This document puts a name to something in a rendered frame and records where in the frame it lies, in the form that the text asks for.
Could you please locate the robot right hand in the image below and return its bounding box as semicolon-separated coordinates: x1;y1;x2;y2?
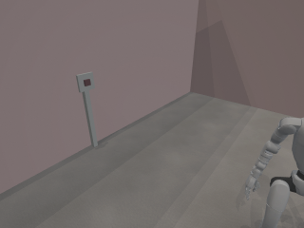
244;174;260;200

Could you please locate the right robot upper arm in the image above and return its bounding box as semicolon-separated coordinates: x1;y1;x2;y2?
266;117;301;154

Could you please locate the right robot forearm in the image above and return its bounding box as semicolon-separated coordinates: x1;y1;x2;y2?
250;141;273;179

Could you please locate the humanoid robot torso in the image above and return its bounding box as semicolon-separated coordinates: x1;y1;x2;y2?
290;117;304;197

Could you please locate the panel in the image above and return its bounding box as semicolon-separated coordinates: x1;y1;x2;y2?
76;72;98;147

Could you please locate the robot right thigh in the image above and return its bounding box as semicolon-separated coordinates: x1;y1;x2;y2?
261;177;293;228

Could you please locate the button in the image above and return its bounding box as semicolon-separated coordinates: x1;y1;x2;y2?
84;79;91;86

